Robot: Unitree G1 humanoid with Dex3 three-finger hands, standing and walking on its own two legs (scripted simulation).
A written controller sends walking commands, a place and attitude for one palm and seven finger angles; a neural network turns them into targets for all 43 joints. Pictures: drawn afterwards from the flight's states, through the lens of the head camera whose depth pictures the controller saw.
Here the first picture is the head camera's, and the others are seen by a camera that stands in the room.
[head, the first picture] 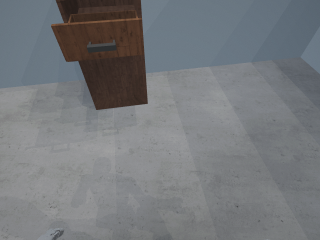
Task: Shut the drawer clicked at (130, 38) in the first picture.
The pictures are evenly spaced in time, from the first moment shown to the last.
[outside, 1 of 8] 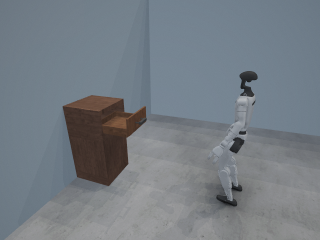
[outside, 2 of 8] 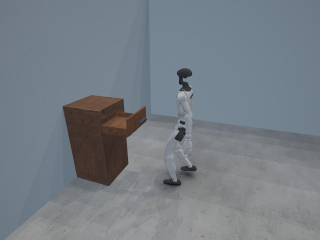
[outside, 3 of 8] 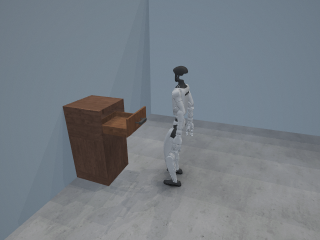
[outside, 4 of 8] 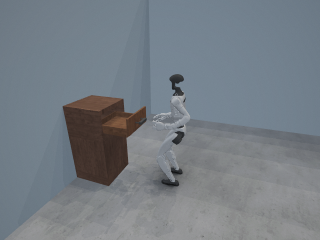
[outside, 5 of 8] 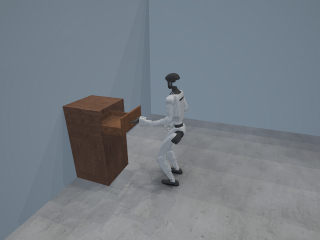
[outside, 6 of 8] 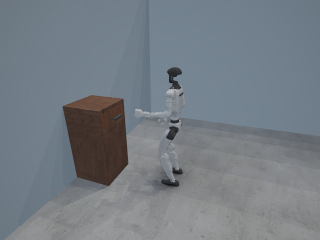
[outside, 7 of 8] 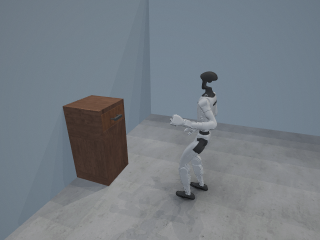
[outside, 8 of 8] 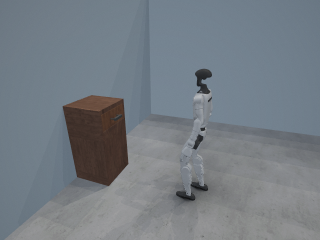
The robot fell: no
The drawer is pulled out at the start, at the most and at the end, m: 0.29 0.29 0.00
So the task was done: yes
